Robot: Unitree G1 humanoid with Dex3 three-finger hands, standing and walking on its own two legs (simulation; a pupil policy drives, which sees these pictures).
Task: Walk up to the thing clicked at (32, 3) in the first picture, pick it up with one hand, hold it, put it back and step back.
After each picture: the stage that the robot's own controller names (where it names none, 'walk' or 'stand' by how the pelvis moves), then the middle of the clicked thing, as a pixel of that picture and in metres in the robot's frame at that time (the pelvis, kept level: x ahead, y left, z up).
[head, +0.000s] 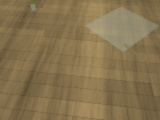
stand; (33, 5) +2.24 +0.64 -0.72
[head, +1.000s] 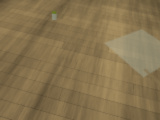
walk; (54, 15) +2.16 +0.26 -0.69
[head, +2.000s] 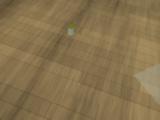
walk; (70, 29) +1.54 +0.00 -0.71
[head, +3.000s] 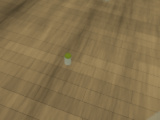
walk; (67, 59) +1.08 +0.06 -0.71
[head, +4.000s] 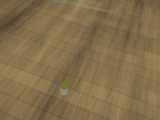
walk; (64, 88) +0.73 +0.09 -0.71
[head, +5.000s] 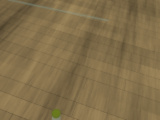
walk; (56, 115) +0.49 +0.10 -0.72
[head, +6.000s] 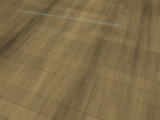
stand; out of the picture +0.42 +0.12 -0.72
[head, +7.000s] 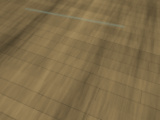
stand; out of the picture +0.42 +0.10 -0.72
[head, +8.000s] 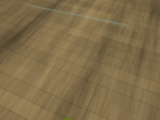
stand; out of the picture +0.44 +0.09 -0.72
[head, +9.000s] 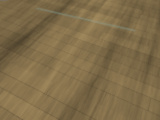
stand; out of the picture +0.40 +0.07 -0.72
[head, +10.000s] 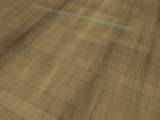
stand; out of the picture +0.40 +0.05 -0.72
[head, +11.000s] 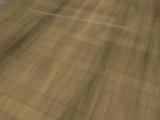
stand; out of the picture +0.40 +0.07 -0.72
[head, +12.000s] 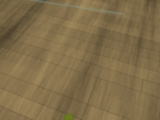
stand; out of the picture +0.41 +0.09 -0.72
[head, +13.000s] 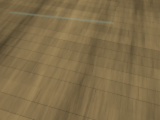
stand; out of the picture +0.36 +0.10 -0.71
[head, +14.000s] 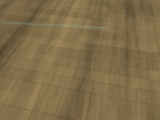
stand; out of the picture +0.34 +0.09 -0.73
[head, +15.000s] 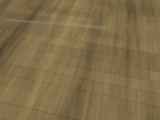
stand; out of the picture +0.34 +0.08 -0.73
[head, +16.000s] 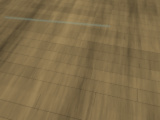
stand; out of the picture +0.34 +0.08 -0.73
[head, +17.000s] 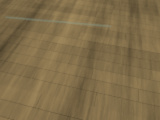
stand; out of the picture +0.34 +0.07 -0.73
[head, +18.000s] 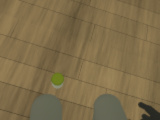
go down; (57, 80) +0.40 +0.08 -0.43
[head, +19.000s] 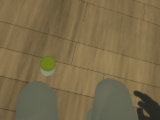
go down; (47, 66) +0.43 +0.11 -0.31
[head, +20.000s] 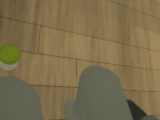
close in; (9, 58) +0.42 +0.15 -0.23
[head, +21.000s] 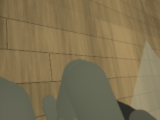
close; out of the picture +0.43 +0.16 -0.23
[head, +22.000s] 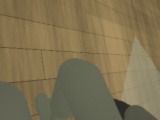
close; out of the picture +0.42 +0.16 -0.23
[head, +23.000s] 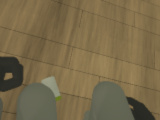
lift; (51, 89) +0.34 +0.08 -0.35
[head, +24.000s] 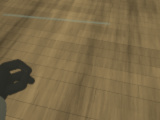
hold; out of the picture +0.27 +0.06 -0.68
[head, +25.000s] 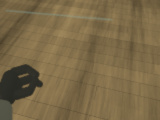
hold; out of the picture +0.25 +0.11 -0.70
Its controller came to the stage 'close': yes
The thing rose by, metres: 0.01
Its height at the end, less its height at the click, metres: -0.02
